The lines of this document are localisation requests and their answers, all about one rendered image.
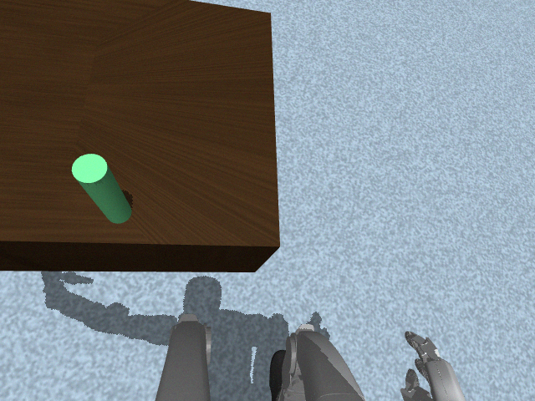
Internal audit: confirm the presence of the right robot foot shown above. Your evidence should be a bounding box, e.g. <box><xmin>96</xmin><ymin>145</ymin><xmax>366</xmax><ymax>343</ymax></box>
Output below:
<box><xmin>269</xmin><ymin>350</ymin><xmax>286</xmax><ymax>401</ymax></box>

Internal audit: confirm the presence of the can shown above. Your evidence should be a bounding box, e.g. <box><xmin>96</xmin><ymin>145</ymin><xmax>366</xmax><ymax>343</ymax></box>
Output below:
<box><xmin>72</xmin><ymin>154</ymin><xmax>132</xmax><ymax>224</ymax></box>

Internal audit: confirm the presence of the right robot hand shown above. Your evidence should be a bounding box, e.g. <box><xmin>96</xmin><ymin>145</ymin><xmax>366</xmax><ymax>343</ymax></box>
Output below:
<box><xmin>400</xmin><ymin>331</ymin><xmax>466</xmax><ymax>401</ymax></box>

